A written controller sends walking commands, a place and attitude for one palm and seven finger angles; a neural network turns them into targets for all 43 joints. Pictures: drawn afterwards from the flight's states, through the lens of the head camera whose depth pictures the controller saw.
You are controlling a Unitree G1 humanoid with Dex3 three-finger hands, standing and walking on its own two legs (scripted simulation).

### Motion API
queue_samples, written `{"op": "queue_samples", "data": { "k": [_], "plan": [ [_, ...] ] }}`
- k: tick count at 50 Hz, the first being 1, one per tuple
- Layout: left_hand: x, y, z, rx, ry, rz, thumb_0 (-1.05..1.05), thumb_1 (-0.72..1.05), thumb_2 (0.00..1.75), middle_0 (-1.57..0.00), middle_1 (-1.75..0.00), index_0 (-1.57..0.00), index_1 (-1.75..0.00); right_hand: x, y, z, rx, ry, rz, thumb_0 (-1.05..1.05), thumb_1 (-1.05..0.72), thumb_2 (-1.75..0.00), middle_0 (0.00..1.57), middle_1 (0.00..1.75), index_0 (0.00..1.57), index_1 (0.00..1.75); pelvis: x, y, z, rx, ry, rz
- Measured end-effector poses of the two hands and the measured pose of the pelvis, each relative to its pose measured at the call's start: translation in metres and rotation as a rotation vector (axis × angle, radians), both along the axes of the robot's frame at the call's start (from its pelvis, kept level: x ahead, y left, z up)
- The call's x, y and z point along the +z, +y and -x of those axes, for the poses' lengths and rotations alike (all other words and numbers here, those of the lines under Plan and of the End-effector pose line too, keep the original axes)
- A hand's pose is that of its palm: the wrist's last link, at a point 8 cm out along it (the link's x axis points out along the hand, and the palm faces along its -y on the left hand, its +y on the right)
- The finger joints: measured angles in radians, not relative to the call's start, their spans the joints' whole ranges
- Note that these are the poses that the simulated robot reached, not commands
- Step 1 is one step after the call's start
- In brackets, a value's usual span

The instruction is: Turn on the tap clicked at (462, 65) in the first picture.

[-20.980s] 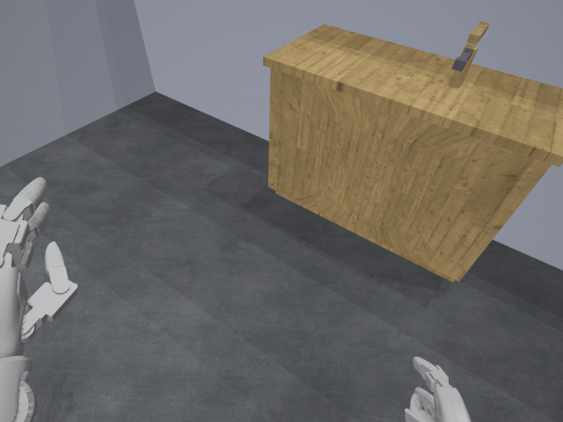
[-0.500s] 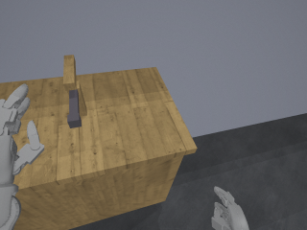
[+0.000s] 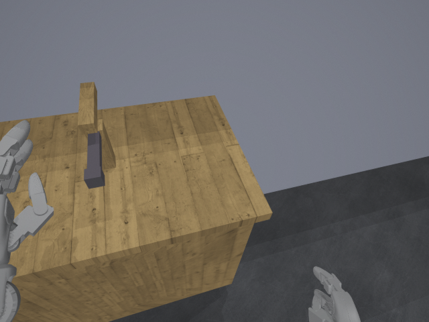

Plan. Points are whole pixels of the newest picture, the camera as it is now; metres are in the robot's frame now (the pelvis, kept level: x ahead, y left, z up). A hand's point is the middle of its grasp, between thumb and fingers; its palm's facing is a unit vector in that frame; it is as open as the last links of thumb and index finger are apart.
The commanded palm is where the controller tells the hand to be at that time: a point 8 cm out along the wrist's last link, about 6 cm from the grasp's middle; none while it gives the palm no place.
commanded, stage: look again from close up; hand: left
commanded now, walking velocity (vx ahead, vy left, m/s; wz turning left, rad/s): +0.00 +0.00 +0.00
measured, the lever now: (94, 177) +0.33 +0.25 +0.08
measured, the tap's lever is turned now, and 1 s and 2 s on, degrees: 0 0 0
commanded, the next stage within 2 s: shuffle to correct the standing spot in 0.02 s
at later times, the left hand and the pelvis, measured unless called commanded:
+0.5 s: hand (69, 208) +0.22 +0.22 +0.16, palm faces +0.36 -0.86 -0.36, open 7.5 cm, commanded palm +0.16 +0.26 +0.17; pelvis +0.00 -0.02 +0.00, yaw +0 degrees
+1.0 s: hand (53, 199) +0.23 +0.25 +0.17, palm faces +0.41 -0.80 -0.44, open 7.5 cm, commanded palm +0.16 +0.26 +0.17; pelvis +0.00 -0.02 +0.00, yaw +0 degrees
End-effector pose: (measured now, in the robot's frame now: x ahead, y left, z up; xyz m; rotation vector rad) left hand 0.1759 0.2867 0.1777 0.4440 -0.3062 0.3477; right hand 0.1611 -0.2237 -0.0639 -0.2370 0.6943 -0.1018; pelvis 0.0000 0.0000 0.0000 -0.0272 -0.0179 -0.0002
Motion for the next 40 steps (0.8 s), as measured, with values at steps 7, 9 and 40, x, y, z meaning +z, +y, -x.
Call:
{"op": "queue_samples", "data": {
  "k": [7,9,40],
  "plan": [
    [-0.003,0.0,-0.001,0.021,0.023,0.01,0.02,0.89,0.9,-0.21,-0.3,-0.21,-0.3,-0.001,-0.002,-0.006,-0.002,0.001,-0.01,0.01,-0.9,-0.9,0.21,0.3,0.21,0.3,0.0,-0.002,-0.004,-0.001,0.002,0.0],
    [-0.006,0.0,-0.001,0.026,0.036,0.021,0.02,0.89,0.9,-0.21,-0.3,-0.21,-0.3,-0.001,-0.002,-0.007,-0.004,0.002,-0.01,0.01,-0.9,-0.9,0.21,0.3,0.21,0.3,0.001,-0.003,-0.005,-0.002,0.001,0.0],
    [-0.007,-0.029,0.001,0.04,0.089,0.028,0.02,0.89,0.9,-0.21,-0.3,-0.21,-0.3,-0.012,-0.042,0.002,-0.054,0.048,-0.002,0.01,-0.9,-0.9,0.21,0.3,0.2,0.3,-0.001,-0.028,-0.006,0.001,0.006,0.003]
  ]
}}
